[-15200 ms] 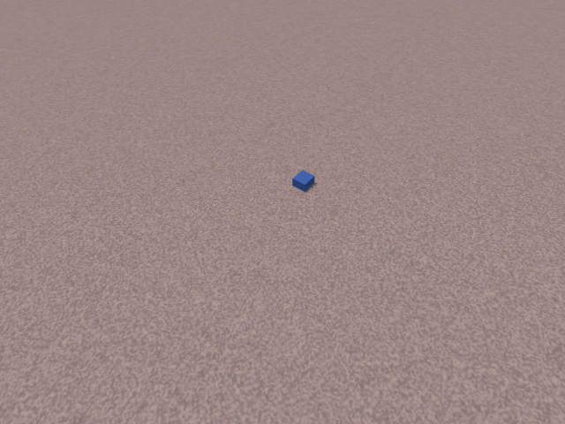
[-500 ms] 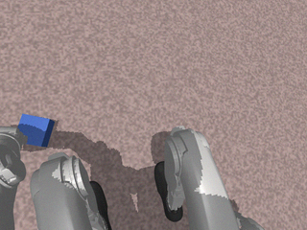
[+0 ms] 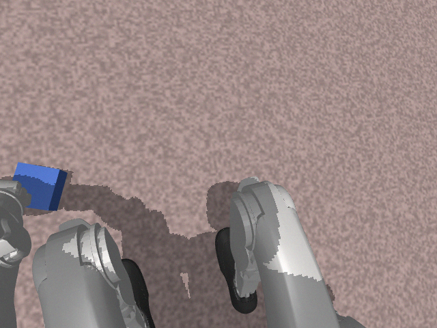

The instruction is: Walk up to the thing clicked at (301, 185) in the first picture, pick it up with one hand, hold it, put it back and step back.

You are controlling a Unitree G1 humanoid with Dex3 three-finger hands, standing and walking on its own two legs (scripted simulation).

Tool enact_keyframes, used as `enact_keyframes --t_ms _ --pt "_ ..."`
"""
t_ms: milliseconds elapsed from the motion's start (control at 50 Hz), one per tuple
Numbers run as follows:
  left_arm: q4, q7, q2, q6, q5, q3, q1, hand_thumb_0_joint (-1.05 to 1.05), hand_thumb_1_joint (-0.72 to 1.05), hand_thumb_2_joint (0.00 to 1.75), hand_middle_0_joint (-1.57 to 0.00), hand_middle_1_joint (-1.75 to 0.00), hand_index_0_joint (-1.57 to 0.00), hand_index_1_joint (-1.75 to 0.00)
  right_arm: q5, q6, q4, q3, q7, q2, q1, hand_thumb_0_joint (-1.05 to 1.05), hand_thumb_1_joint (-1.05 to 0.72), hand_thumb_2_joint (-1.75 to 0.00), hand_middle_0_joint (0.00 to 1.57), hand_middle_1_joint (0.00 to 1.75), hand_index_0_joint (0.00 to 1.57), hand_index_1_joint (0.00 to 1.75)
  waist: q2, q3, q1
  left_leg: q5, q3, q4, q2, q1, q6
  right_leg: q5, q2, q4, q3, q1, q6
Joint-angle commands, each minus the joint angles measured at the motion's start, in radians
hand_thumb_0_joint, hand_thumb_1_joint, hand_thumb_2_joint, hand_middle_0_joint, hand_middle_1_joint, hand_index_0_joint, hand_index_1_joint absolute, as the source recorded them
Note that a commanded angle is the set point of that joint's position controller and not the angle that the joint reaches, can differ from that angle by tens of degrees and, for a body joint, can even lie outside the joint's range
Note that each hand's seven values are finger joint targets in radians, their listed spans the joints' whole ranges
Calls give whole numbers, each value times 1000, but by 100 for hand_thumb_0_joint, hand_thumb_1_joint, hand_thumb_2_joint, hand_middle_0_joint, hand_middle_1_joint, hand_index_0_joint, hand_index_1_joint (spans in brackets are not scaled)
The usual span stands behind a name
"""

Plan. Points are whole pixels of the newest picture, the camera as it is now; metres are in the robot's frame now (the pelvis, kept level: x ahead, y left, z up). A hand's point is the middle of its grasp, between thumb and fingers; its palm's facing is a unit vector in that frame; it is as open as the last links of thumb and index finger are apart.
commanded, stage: rise first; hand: left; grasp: from above
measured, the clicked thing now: (38, 187) +0.41 +0.31 -0.30
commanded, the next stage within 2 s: approach in 1.16 s
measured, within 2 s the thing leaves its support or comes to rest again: neither
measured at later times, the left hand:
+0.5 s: hand out of the picture +0.38 +0.35 -0.19, palm faces -0.04 -0.45 -0.89, open 12.8 cm
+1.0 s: hand out of the picture +0.39 +0.34 -0.18, palm faces -0.01 -0.45 -0.89, open 12.8 cm
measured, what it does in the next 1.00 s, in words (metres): stands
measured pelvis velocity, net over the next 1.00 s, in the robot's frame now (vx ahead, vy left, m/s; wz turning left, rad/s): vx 0.00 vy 0.00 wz -0.02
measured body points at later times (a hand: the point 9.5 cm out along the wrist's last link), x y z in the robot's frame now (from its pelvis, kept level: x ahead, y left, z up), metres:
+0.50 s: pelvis +0.00 +0.00 +0.00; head +0.25 +0.06 +0.36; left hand +0.39 +0.37 -0.14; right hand +0.02 -0.26 -0.11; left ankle +0.08 +0.13 -0.29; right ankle +0.11 -0.11 -0.29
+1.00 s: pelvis +0.00 +0.00 +0.00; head +0.26 +0.05 +0.37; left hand +0.39 +0.36 -0.13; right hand +0.02 -0.26 -0.10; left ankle +0.08 +0.13 -0.29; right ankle +0.11 -0.11 -0.29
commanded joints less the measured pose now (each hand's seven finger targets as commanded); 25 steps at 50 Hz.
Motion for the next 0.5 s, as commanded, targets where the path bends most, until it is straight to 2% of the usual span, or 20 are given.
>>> enact_keyframes --t_ms 0,20,40,60,100,120,140,160,180,220,240,300,340,360,380,400,440,480 --pt "-90 57 267 -8 22 -15 -255 0 -36 87 -31 -75 -26 -80 2 -14 28 -64 11 -264 247 0 -91 -91 20 30 20 30 276 -683 -27 113 64 -240 -22 483 -3 136 40 -252 -73 342 -19" --pt "-97 62 270 -8 27 -7 -253 0 -37 87 -30 -74 -25 -80 5 -14 28 -61 12 -264 255 0 -91 -91 20 30 20 30 296 -695 -24 123 64 -243 -20 503 -8 148 38 -250 -74 339 -21" --pt "-90 59 253 -5 29 -42 -287 0 -34 85 -30 -76 -26 -80 -9 -17 31 -51 19 -249 238 0 -91 -90 20 30 20 30 292 -655 -46 107 64 -233 -22 482 -5 138 33 -240 -81 323 -18" --pt "-78 64 277 -7 27 -7 -251 0 -36 87 -31 -73 -26 -79 2 -19 30 -61 20 -274 251 0 -91 -91 20 30 20 30 299 -679 -29 106 60 -245 -22 496 -6 133 40 -246 -80 327 -21" --pt "-99 58 275 -6 23 -36 -311 0 -32 84 -32 -74 -28 -78 -11 -21 26 -51 26 -258 233 0 -91 -90 20 30 20 30 277 -653 -50 98 65 -227 -23 465 0 127 37 -248 -79 329 -16" --pt "-97 61 295 -5 17 -16 -288 0 -34 85 -33 -73 -28 -78 -6 -22 21 -64 25 -287 234 0 -91 -91 20 30 20 30 278 -669 -38 109 75 -227 -27 454 3 133 42 -260 -70 357 -14" --pt "-99 63 306 -2 12 -4 -266 0 -32 84 -33 -73 -29 -78 -7 -21 24 -55 28 -270 227 0 -91 -90 20 30 20 30 257 -665 -30 108 81 -218 -30 429 8 128 39 -266 -66 376 -9" --pt "-100 70 318 1 6 30 -223 0 -31 83 -34 -71 -29 -76 0 -19 21 -55 28 -272 244 0 -91 -90 20 30 20 30 256 -696 -12 128 82 -227 -28 440 5 147 42 -271 -64 409 -9" --pt "-90 69 312 6 7 9 -225 0 -32 84 -34 -70 -30 -75 -5 -16 29 -48 30 -259 234 0 -91 -91 20 30 20 30 256 -674 -16 126 86 -220 -29 422 7 147 38 -266 -65 403 -7" --pt "-86 57 309 12 10 11 -208 0 -32 84 -33 -72 -29 -77 0 -14 22 -51 33 -266 234 0 -91 -91 20 30 20 30 258 -699 -13 129 80 -223 -29 433 6 152 44 -260 -66 402 -9" --pt "-107 47 304 14 9 -10 -241 0 -31 83 -33 -73 -29 -77 -2 -13 18 -45 36 -254 231 0 -91 -90 20 30 20 30 263 -682 -27 132 77 -219 -27 441 5 158 42 -253 -70 388 -9" --pt "-114 41 304 20 3 10 -209 0 -30 82 -34 -71 -30 -75 8 -10 11 -50 35 -269 247 0 -91 -90 20 30 20 30 276 -701 -12 158 73 -223 -23 462 1 189 49 -251 -72 395 -12" --pt "-106 36 283 22 10 -15 -206 0 -31 83 -35 -70 -30 -75 7 -7 10 -47 37 -264 243 0 -91 -90 20 30 20 30 268 -682 -19 164 75 -214 -23 449 3 199 51 -248 -69 393 -11" --pt "-101 35 285 19 13 -6 -197 0 -31 83 -34 -71 -29 -76 12 -6 9 -46 38 -269 257 0 -91 -90 20 30 20 30 269 -689 -24 179 71 -218 -21 453 1 216 51 -245 -72 397 -12" --pt "-106 34 282 19 14 -18 -209 0 -30 82 -34 -70 -30 -75 13 -7 10 -45 36 -266 250 0 -91 -90 20 30 20 30 275 -678 -18 160 66 -225 -22 449 0 196 49 -238 -74 375 -16" --pt "-106 33 277 13 17 -34 -231 0 -29 82 -36 -69 -31 -74 12 -9 20 -48 36 -269 242 0 -91 -90 20 30 20 30 285 -654 -27 127 56 -232 -21 441 1 168 47 -232 -78 346 -18" --pt "-92 31 265 4 19 -36 -239 0 -31 84 -33 -72 -29 -77 13 -12 13 -50 36 -271 256 0 -91 -90 20 30 20 30 267 -644 -39 113 52 -233 -22 437 1 147 49 -242 -79 342 -17" --pt "-99 32 261 -2 20 -43 -239 0 -29 82 -35 -71 -30 -75 15 -17 15 -52 35 -273 252 0 -91 -90 20 30 20 30 270 -642 -38 84 47 -237 -22 455 0 115 49 -247 -80 319 -20"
